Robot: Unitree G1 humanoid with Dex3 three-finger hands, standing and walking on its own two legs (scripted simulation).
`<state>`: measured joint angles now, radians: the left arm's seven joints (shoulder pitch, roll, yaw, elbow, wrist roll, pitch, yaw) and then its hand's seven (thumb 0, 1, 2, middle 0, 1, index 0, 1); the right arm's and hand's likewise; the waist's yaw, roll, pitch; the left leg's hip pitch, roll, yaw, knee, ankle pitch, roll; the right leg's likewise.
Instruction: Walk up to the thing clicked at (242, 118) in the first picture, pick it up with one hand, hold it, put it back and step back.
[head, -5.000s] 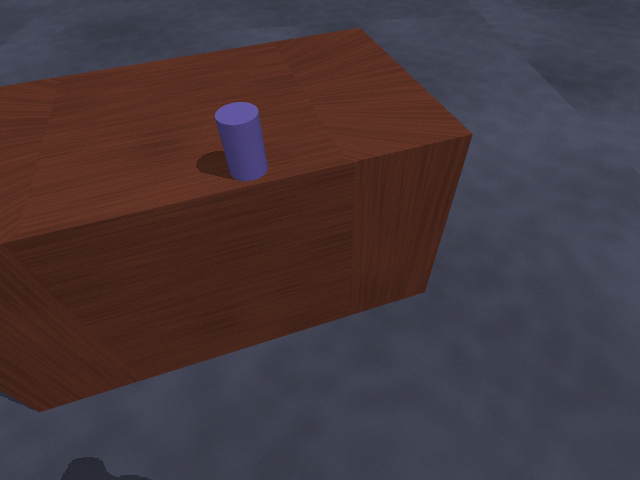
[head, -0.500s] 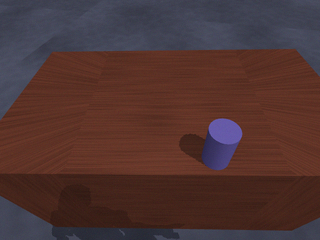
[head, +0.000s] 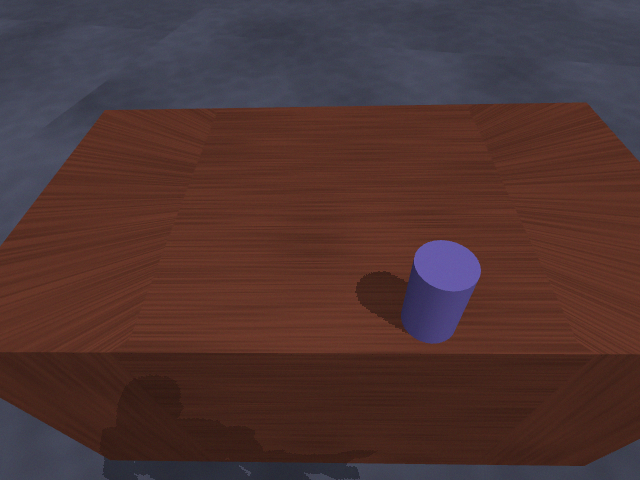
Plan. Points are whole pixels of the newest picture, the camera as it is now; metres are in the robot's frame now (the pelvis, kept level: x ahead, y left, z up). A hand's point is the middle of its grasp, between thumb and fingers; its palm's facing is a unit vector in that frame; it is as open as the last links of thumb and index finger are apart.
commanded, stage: stand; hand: right
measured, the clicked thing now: (436, 294) +0.38 -0.14 -0.01
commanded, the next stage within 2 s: rise first in 0.72 s
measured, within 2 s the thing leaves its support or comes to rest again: neither
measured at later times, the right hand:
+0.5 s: hand out of the picture +0.07 -0.25 -0.16, palm faces -0.02 +0.94 -0.34, open 7.4 cm
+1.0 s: hand out of the picture +0.14 -0.24 -0.14, palm faces +0.15 +0.94 -0.31, open 9.5 cm
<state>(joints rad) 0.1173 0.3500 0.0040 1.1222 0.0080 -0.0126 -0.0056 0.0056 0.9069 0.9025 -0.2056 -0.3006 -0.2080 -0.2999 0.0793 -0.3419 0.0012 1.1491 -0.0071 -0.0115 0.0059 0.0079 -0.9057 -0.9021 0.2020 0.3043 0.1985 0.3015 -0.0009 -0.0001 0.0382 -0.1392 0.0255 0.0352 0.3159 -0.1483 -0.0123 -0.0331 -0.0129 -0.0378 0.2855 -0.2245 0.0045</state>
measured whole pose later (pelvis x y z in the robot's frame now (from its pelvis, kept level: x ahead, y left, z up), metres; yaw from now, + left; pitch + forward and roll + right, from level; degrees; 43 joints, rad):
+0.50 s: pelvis +0.00 +0.00 +0.00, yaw +0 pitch -2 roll +0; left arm 0.13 0.35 0.00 1.12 0.01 -0.01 -0.01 0.01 0.91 0.90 -0.21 -0.30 -0.21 -0.30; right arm 0.10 -0.34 0.00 1.15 -0.01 -0.01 0.01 0.01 -0.91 -0.90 0.20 0.30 0.20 0.30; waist 0.00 0.00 0.04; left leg -0.14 0.03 0.04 0.32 -0.15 -0.01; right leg -0.03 -0.01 -0.04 0.29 -0.22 0.00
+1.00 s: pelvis -0.02 +0.00 -0.01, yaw +0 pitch +1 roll +0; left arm 0.05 0.30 0.07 0.95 -0.07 -0.09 0.04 0.01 0.66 0.66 -0.12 -0.16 -0.11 -0.17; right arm 0.03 -0.31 -0.08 0.96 0.07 -0.08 -0.05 0.01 -0.66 -0.66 0.12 0.16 0.11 0.16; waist 0.00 0.01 0.07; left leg -0.29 0.03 0.04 0.44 -0.18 0.00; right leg -0.20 -0.01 -0.03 0.44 -0.27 0.00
